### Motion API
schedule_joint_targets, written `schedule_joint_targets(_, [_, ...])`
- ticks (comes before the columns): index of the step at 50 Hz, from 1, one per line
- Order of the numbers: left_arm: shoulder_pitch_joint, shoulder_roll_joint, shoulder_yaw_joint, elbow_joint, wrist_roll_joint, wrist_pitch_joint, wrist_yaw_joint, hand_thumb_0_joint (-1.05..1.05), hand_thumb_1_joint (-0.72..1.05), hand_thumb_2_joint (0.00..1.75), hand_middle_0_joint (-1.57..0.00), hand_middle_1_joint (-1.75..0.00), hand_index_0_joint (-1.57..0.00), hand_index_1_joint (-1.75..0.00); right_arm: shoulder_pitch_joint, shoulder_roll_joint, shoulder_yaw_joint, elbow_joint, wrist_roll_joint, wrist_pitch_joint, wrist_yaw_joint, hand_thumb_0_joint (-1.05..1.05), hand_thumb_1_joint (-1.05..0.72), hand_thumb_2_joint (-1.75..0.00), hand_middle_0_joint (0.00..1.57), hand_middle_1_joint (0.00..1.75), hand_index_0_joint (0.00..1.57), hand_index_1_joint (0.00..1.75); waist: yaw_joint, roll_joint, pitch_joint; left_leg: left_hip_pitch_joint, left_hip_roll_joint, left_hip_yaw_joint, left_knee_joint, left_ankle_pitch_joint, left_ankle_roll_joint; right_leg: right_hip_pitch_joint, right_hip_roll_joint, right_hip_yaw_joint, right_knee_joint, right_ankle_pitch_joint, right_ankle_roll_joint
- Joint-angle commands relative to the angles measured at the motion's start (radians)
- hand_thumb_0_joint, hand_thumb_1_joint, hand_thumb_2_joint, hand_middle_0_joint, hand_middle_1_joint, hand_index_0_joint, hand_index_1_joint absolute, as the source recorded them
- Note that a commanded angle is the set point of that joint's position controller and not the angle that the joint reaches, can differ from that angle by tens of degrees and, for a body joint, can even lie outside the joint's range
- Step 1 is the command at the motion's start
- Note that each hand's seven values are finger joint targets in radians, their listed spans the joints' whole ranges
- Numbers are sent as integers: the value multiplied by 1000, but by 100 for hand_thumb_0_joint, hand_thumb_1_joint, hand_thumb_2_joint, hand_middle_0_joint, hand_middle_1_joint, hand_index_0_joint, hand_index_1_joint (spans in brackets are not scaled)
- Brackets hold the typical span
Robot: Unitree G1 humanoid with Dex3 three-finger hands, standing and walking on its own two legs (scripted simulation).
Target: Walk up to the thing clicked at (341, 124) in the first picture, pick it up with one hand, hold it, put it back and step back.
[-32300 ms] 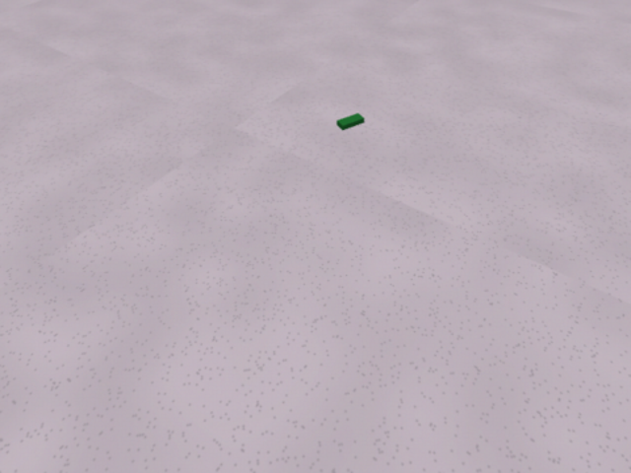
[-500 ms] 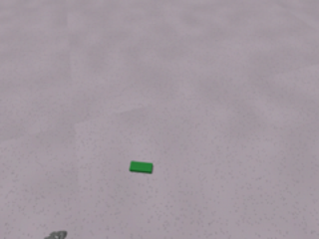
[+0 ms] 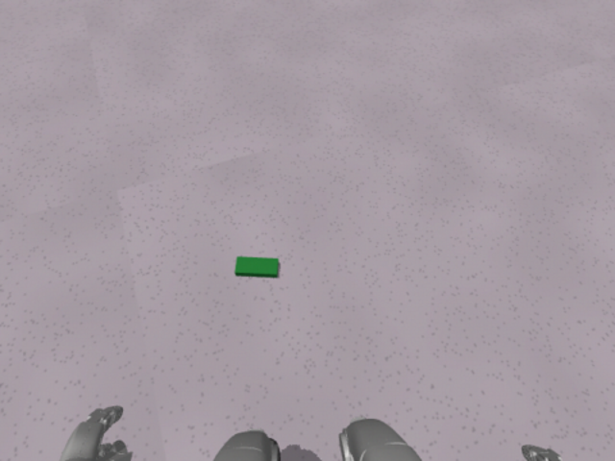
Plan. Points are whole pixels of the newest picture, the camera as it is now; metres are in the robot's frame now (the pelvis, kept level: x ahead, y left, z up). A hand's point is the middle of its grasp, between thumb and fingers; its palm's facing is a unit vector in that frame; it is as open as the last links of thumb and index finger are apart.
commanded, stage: walk up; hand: left
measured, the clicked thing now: (257, 267) +0.69 +0.18 -0.75
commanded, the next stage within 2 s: stand in 1.94 s
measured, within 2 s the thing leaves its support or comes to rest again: neither
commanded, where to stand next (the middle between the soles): +0.30 -0.05 m, yaw -1 degrees
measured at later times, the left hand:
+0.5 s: hand out of the picture -0.01 +0.25 -0.16, palm faces +0.02 -0.93 -0.37, open 7.4 cm
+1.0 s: hand out of the picture -0.17 +0.23 -0.14, palm faces +0.02 -0.92 -0.38, open 7.4 cm
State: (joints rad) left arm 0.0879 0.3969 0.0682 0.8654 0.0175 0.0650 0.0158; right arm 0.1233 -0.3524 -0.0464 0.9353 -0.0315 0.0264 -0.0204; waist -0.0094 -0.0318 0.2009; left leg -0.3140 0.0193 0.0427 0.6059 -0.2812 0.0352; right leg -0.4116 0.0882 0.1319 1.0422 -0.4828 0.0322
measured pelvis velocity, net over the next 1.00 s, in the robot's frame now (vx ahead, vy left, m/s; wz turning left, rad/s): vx -0.22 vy -0.03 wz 0.01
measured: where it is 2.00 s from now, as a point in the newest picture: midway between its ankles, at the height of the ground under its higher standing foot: outside the picture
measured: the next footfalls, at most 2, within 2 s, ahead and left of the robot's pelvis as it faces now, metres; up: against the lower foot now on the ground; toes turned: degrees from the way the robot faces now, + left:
right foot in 0.10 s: -0.01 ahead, -0.14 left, +0.00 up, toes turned +2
left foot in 0.44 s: -0.15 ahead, +0.09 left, +0.00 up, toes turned +0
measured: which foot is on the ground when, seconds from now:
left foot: down 0.00-0.14, up 0.16-0.42, down 0.44-1.00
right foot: up 0.00-0.08, down 0.10-0.46, up 0.48-0.74, down 0.76-1.00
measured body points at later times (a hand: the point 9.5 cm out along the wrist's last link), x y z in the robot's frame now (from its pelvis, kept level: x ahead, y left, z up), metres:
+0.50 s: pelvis -0.14 -0.02 -0.01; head -0.08 +0.01 +0.43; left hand -0.01 +0.30 -0.13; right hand -0.03 -0.32 -0.12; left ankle -0.15 +0.09 -0.73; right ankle -0.06 -0.14 -0.72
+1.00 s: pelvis -0.22 -0.03 +0.00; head -0.21 -0.04 +0.45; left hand -0.17 +0.28 -0.11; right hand -0.15 -0.35 -0.12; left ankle -0.19 +0.09 -0.72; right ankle -0.25 -0.17 -0.73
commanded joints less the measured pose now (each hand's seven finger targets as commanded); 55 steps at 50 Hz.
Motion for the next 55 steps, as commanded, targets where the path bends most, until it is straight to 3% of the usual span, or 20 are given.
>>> schedule_joint_targets(1, [31, 149, 47, -86, 6, -39, 11, 0, 90, 90, -20, -30, -20, -30, 22, -281, -76, -79, 11, -9, -17, 0, -90, -90, 20, 30, 20, 30, -22, 201, -301, 359, 213, -215, -27, 632, 156, -2, -61, -82, -341, 39, -2])
schedule_joint_targets(4, [119, 145, 49, -38, 11, -47, 11, 0, 90, 90, -20, -30, -20, -30, -22, -293, -74, -93, 24, 7, -9, 0, -90, -90, 20, 30, 20, 30, 20, 192, -336, 288, 192, -184, 37, 551, 117, 164, -47, -141, -633, 276, -26])
schedule_joint_targets(6, [118, 232, 69, -37, 25, -58, 13, 0, 90, 90, -20, -30, -20, -30, -49, -238, -53, -113, 35, 5, -5, 0, -90, -90, 20, 30, 20, 30, 22, 24, -343, 33, 107, -156, 113, 295, 32, 315, -196, 91, -591, 581, -88])
schedule_joint_targets(8, [20, 339, 85, -95, 19, -48, 8, 0, 90, 90, -20, -30, -20, -30, -53, -224, -56, -120, 36, 15, -24, 0, -90, -90, 20, 30, 20, 30, 54, -256, -249, -29, -67, -94, 464, -372, -34, 92, -483, 373, -646, 785, -338])
schedule_joint_targets(12, [-6, 217, 67, -118, 16, -44, 16, 0, 90, 90, -20, -30, -20, -30, -12, -221, -46, -95, 40, 9, -16, 0, -90, -90, 20, 30, 20, 30, 23, -106, -200, -123, -118, -169, 532, -282, -28, 191, -306, 102, -559, 822, -238])
schedule_joint_targets(18, [61, 194, 66, -154, 25, -16, 18, 0, 90, 90, -20, -30, -20, -30, 33, -192, -32, -117, 22, -22, -28, 0, -90, -90, 20, 30, 20, 30, 53, -178, -283, -126, -56, -61, 105, -226, -66, 425, -284, 76, -460, 838, -224])
schedule_joint_targets(21, [35, 206, 59, -161, 9, -1, 8, 0, 90, 90, -20, -30, -20, -30, 107, -196, -50, -81, 6, -32, -23, 0, -90, -90, 20, 30, 20, 30, 10, -125, -310, 77, -50, -17, -273, 126, -46, 334, -244, 42, -351, 649, -154])
schedule_joint_targets(23, [60, 134, 35, -163, 3, 2, -1, 0, 90, 90, -20, -30, -20, -30, 71, -308, -85, -92, -22, -31, -22, 0, -90, -90, 20, 30, 20, 30, 34, 145, -306, 289, 224, -390, -278, 304, 65, -40, -91, -42, -190, 162, -66])
schedule_joint_targets(24, [-4, 173, 49, -170, 1, -1, 13, 0, 90, 90, -20, -30, -20, -30, 25, -397, -95, -119, -12, -26, -10, 0, -90, -90, 20, 30, 20, 30, -12, 250, -271, 99, 405, -522, -297, 328, 223, -29, -32, -51, -16, -130, -38])
schedule_joint_targets(25, [-32, 199, 59, -162, 12, 1, 18, 0, 90, 90, -20, -30, -20, -30, -25, -404, -101, -133, -9, -34, -16, 0, -90, -90, 20, 30, 20, 30, -16, 250, -215, -32, 462, -589, -323, 288, 279, 20, -64, 35, 117, -144, -34])
schedule_joint_targets(28, [76, 188, 67, -95, -5, -4, -3, 0, 90, 90, -20, -30, -20, -30, -96, -271, -63, -150, -20, -44, -20, 0, -90, -90, 20, 30, 20, 30, 67, 142, -188, 42, 226, -238, -221, 405, 156, -12, -10, 57, 173, -20, -45])
schedule_joint_targets(33, [68, 157, 43, -78, 5, -45, -31, 0, 90, 90, -20, -30, -20, -30, -7, -255, -71, -119, -12, -44, 3, 0, -90, -90, 20, 30, 20, 30, -14, 219, -216, 229, 155, -220, -244, -142, 127, 20, -61, -64, -319, -16, -7])
schedule_joint_targets(37, [189, 145, 45, 30, 14, -88, -14, 0, 90, 90, -20, -30, -20, -30, -11, -275, -72, -120, -11, -13, 20, 0, -90, -90, 20, 30, 20, 30, 35, 225, -230, 102, 155, -181, -129, -108, 113, 284, -52, -149, -772, 134, -43])
schedule_joint_targets(39, [214, 231, 70, 54, 35, -109, -3, 0, 90, 90, -20, -30, -20, -30, -6, -164, -38, -139, 4, -16, 23, 0, -90, -90, 20, 30, 20, 30, 47, -26, -220, -162, 37, -99, 115, -136, 9, 448, -226, 197, -794, 89, -102])
schedule_joint_targets(41, [62, 347, 84, -4, 42, -105, -4, 0, 90, 90, -20, -30, -20, -30, -50, -228, -62, -128, 2, -20, 12, 0, -90, -90, 20, 30, 20, 30, 58, -121, -71, -95, 8, -163, 271, -272, -49, 9, -474, 443, -861, -297, -272])
schedule_joint_targets(44, [6, 216, 55, -9, 26, -116, -6, 0, 90, 90, -20, -30, -20, -30, -5, -219, -61, -81, 19, -34, 33, 0, -90, -90, 20, 30, 20, 30, 16, -89, -38, -89, -15, -156, 193, -137, -44, 98, -307, 164, -821, -103, -187])
schedule_joint_targets(51, [78, 230, 49, 17, 9, -97, -18, 0, 90, 90, -20, -30, -20, -30, 71, -183, -57, -44, 6, -73, 33, 0, -90, -90, 20, 30, 20, 30, 18, -142, -157, 91, -49, -15, -218, 5, -34, 261, -263, -5, -579, 373, -146])
schedule_joint_targets(53, [91, 136, 18, -8, -2, -95, -19, 0, 90, 90, -20, -30, -20, -30, 160, -268, -89, -17, -7, -86, 18, 0, -90, -90, 20, 30, 20, 30, -20, 117, -270, 374, 142, -316, -310, 80, 43, 43, -132, -142, -263, 345, -71])
schedule_joint_targets(54, [52, 133, 20, -8, -8, -88, -14, 0, 90, 90, -20, -30, -20, -30, 173, -345, -100, -17, -8, -87, 18, 0, -90, -90, 20, 30, 20, 30, -22, 221, -236, 325, 306, -581, -357, -90, 148, -98, -67, -165, -175, -71, -58])
schedule_joint_targets(55, [32, 212, 43, -3, 2, -85, -8, 0, 90, 90, -20, -30, -20, -30, 175, -377, -113, -16, -2, -83, 20, 0, -90, -90, 20, 30, 20, 30, -34, 166, -197, 233, 341, -624, -370, -208, 219, -66, -118, -70, -131, -129, -66])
